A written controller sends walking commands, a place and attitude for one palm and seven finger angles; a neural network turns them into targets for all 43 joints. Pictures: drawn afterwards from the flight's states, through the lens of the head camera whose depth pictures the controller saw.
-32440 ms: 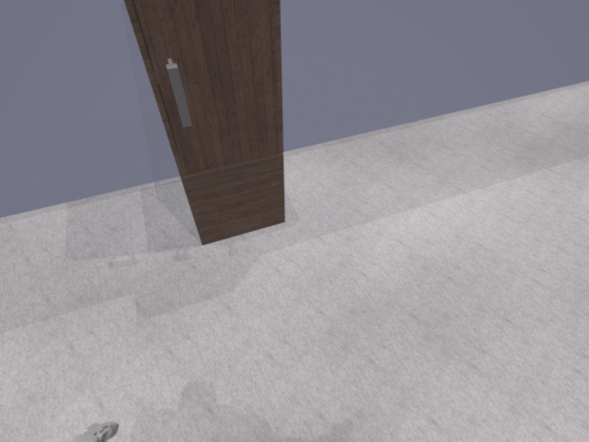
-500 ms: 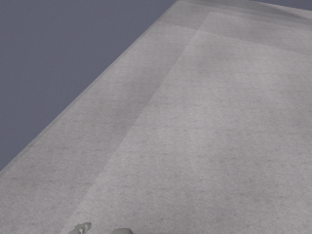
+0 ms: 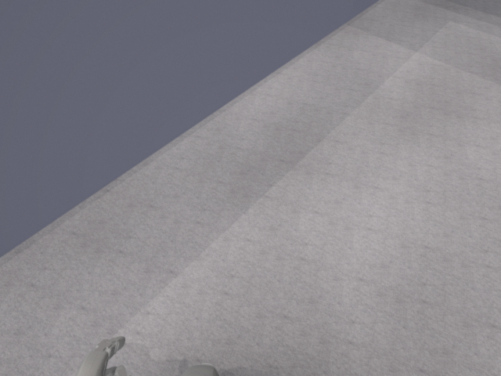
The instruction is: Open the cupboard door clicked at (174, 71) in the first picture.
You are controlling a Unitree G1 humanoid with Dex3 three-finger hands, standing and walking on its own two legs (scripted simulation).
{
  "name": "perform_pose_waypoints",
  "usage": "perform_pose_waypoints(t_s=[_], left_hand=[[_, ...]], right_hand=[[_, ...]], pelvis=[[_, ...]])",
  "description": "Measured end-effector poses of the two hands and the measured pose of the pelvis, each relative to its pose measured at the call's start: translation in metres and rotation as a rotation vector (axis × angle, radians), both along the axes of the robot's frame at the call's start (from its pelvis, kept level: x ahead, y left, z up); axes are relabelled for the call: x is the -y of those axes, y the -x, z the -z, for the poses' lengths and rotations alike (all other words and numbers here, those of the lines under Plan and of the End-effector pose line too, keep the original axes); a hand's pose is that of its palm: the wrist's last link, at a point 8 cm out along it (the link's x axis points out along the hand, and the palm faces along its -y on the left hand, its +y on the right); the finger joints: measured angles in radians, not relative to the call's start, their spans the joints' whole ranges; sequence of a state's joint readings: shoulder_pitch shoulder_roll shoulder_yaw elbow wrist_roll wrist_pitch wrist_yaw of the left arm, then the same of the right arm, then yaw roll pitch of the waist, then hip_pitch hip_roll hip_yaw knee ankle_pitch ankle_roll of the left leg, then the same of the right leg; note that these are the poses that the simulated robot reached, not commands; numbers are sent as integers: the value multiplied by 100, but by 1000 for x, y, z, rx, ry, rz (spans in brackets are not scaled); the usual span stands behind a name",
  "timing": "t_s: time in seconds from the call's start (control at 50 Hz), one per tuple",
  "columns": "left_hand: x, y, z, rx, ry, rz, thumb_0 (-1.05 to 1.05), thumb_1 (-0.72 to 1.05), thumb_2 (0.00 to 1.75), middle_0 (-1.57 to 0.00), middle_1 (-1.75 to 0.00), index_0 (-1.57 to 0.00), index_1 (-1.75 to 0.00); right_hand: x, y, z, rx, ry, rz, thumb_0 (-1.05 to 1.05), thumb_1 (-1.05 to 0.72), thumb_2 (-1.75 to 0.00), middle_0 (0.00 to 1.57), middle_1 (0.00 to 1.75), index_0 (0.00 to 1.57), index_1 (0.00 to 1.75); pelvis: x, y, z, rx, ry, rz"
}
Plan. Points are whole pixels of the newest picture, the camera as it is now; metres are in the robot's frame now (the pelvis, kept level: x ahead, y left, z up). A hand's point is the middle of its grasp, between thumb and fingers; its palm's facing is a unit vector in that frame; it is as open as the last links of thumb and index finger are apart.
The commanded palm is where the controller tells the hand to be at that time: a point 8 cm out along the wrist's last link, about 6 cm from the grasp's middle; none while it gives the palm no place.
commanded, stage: turn to face it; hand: left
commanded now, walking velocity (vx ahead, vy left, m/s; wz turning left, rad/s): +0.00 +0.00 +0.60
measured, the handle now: out of the picture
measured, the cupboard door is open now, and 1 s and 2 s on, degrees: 49 49 49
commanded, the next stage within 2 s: none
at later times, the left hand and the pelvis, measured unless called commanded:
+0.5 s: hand out of the picture +0.04 +0.22 -0.15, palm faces +0.34 -0.90 -0.26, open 7.4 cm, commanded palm none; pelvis +0.02 -0.02 +0.01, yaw +19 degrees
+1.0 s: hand out of the picture -0.04 +0.18 -0.17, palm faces +0.61 -0.76 -0.23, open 7.4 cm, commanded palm none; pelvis +0.02 -0.03 +0.00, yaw +38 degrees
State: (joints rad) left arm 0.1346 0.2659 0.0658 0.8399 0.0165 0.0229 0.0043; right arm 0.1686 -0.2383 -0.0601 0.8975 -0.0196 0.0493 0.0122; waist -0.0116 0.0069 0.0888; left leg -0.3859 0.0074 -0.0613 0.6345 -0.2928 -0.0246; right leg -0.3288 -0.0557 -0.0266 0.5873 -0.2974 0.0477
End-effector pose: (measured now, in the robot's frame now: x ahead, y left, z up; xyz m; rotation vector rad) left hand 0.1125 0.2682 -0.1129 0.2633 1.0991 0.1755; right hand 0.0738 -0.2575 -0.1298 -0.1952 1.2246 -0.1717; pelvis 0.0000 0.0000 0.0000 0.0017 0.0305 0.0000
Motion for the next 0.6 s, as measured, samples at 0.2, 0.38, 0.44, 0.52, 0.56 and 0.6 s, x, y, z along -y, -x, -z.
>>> perform_pose_waypoints(t_s=[0.2, 0.38, 0.44, 0.52, 0.56, 0.6], left_hand=[[27, 58, 3, -96, 53, -146, 0, 91, 90, -21, -30, -20, -30], [7, 105, 29, -168, 86, -315, 1, 91, 90, -21, -30, -20, -30], [5, 102, 19, -134, 72, -351, 1, 91, 90, -20, -30, -20, -30], [8, 95, 5, -70, 44, -380, 1, 91, 90, -20, -30, -20, -30], [13, 92, 0, -40, 25, -395, 1, 91, 90, -20, -30, -20, -30], [19, 94, 0, -13, -4, -406, 1, 91, 90, -20, -30, -20, -30]], right_hand=[[0, -59, -12, 5, -15, -133, 1, -91, -90, 20, 30, 19, 30], [-30, -105, -18, 78, 32, -304, 0, -90, -90, 20, 30, 20, 30], [-29, -105, -19, 52, 34, -335, 0, -90, -90, 20, 30, 20, 30], [-21, -106, -14, 15, 19, -364, 0, -90, -90, 20, 30, 20, 30], [-15, -110, -8, 3, 7, -375, 0, -90, -90, 20, 30, 20, 30], [-8, -118, 1, -2, -7, -384, 0, -90, -90, 21, 30, 20, 30]], pelvis=[[11, -12, -12, 15, -35, -138], [4, -15, 0, 14, 0, -255], [9, -16, -6, 18, 10, -292], [22, -19, -8, 22, 15, -339], [30, -22, -6, 22, 13, -365], [40, -26, 0, 14, -7, -385]])
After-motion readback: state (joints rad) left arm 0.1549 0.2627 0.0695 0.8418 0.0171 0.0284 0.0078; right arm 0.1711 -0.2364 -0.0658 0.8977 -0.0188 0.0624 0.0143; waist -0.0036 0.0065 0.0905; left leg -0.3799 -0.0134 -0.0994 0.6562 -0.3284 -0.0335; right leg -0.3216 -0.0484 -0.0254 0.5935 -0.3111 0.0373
